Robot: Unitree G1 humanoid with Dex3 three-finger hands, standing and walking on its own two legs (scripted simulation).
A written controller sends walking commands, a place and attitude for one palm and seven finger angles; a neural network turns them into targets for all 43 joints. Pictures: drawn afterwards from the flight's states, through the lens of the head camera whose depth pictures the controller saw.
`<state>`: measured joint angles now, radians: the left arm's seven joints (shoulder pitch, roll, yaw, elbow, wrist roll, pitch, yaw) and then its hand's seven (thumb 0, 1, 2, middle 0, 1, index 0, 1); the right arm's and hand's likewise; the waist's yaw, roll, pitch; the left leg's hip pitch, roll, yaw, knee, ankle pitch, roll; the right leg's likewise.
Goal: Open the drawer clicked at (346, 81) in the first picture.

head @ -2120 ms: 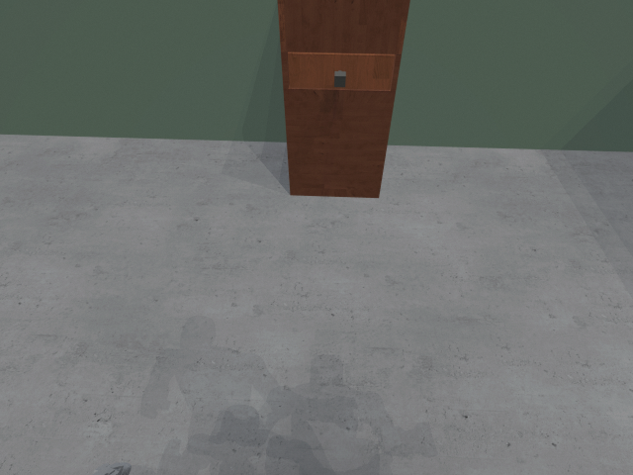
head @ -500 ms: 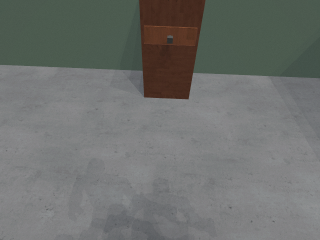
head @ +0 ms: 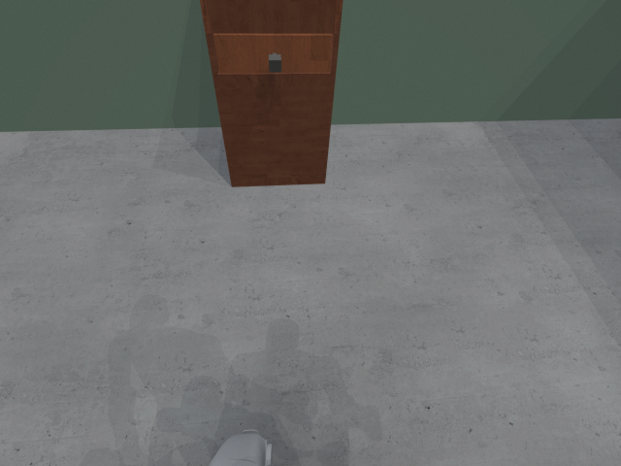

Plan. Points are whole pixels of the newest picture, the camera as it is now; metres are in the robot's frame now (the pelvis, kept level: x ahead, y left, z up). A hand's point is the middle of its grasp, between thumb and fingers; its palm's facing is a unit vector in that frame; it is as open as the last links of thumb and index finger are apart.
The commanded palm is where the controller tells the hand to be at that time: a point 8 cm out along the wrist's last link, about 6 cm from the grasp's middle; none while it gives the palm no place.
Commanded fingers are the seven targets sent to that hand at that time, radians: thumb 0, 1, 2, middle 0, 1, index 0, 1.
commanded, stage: walk to a spot facing it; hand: left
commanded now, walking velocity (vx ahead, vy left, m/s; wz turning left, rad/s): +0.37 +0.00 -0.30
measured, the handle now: (274, 60) +1.30 +0.24 -0.15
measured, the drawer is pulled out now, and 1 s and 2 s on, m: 0.00 0.00 0.00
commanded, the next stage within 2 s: turn to face it in 1.22 s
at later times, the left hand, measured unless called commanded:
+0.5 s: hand (206, 328) +0.34 +0.21 -0.16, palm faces -0.23 -0.96 -0.18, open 7.3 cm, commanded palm none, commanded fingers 0.00 0.90 0.90 -0.20 -0.30 -0.20 -0.30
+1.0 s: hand (270, 253) +0.52 +0.13 -0.16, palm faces -0.35 -0.91 -0.23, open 7.1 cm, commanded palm none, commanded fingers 0.00 0.90 0.90 -0.20 -0.30 -0.20 -0.30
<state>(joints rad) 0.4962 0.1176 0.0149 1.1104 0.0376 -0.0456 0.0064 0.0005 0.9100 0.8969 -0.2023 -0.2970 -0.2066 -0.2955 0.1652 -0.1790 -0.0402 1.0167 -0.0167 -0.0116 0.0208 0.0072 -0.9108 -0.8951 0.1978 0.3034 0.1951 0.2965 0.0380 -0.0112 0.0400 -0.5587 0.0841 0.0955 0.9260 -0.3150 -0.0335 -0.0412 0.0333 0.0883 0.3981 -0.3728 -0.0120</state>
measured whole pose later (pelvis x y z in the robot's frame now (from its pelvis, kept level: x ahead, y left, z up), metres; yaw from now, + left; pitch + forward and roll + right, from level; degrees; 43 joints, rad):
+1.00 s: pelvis +0.41 -0.04 +0.00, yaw -22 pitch +0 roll -2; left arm 0.26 0.20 0.06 1.05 0.03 -0.06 0.00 -0.03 0.94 0.90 -0.20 -0.30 -0.20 -0.30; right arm 0.23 -0.18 -0.06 1.02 -0.03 -0.02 0.00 0.02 -0.96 -0.89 0.20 0.30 0.20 0.30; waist -0.03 0.02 0.02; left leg -0.54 0.18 0.08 0.90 -0.25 -0.05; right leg -0.17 0.05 -0.10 0.44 -0.26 -0.06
